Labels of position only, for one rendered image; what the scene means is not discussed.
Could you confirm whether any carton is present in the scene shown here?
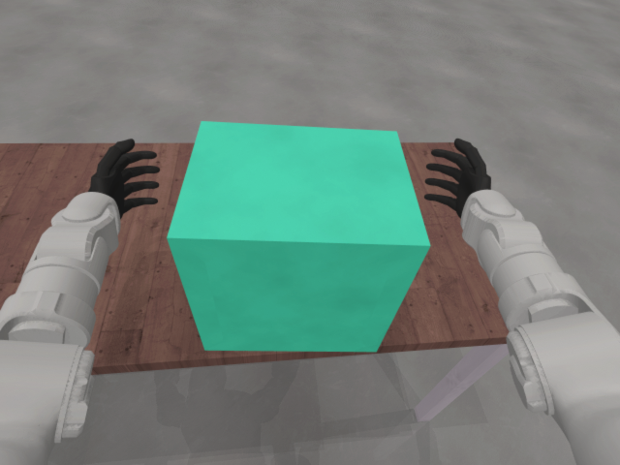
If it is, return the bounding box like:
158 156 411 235
167 121 430 352

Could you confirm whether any robot right upper arm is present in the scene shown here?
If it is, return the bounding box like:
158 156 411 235
506 311 620 465

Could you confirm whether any robot left upper arm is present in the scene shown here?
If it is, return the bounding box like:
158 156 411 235
0 340 95 465

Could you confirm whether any robot left forearm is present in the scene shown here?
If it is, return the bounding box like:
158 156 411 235
0 192 121 349

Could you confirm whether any robot left hand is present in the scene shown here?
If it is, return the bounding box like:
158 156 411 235
88 139 160 219

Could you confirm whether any robot right hand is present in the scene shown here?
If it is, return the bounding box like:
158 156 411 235
424 139 491 219

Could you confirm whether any robot right forearm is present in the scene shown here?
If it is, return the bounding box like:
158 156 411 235
460 190 620 344

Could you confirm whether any table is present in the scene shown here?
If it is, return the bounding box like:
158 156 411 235
0 142 509 422

